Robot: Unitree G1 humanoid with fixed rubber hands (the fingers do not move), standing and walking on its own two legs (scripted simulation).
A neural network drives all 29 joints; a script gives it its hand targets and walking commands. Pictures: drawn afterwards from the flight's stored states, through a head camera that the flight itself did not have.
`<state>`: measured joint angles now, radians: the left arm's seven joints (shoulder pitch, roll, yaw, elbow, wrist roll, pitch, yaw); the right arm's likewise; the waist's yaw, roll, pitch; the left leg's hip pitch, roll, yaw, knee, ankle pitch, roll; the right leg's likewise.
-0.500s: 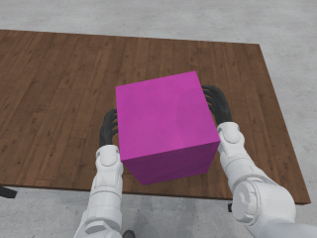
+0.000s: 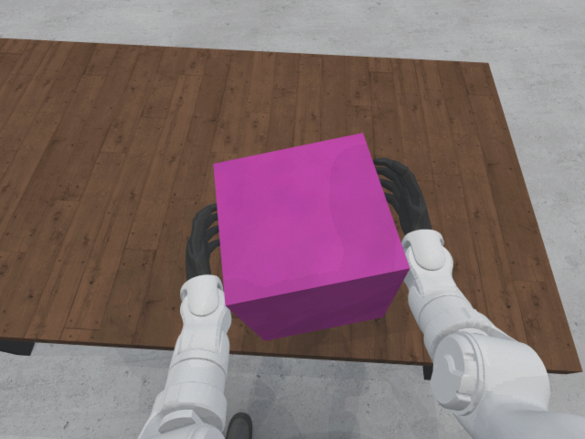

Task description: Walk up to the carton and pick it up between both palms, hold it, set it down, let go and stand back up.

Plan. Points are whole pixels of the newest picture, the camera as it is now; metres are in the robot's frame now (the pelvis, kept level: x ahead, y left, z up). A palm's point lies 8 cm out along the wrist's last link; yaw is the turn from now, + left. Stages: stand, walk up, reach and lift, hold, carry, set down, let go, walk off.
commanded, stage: set down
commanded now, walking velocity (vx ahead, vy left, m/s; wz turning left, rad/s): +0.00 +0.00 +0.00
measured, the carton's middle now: (308, 249) +0.39 +0.02 -0.06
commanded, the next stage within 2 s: none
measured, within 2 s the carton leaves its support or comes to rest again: rests again in 1.06 s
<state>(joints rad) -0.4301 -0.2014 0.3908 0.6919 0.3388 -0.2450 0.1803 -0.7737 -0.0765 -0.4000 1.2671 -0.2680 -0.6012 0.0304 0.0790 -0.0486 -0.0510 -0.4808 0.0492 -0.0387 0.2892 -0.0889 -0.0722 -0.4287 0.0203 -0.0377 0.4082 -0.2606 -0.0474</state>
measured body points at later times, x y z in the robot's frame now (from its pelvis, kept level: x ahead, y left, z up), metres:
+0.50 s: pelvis +0.00 +0.00 +0.00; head +0.11 +0.01 +0.44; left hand +0.35 +0.17 -0.02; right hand +0.43 -0.12 +0.01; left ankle +0.01 +0.17 -0.74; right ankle -0.06 -0.08 -0.74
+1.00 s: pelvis +0.00 +0.00 +0.00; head +0.11 +0.01 +0.44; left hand +0.35 +0.17 -0.02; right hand +0.43 -0.13 +0.00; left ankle +0.01 +0.17 -0.74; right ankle -0.06 -0.08 -0.74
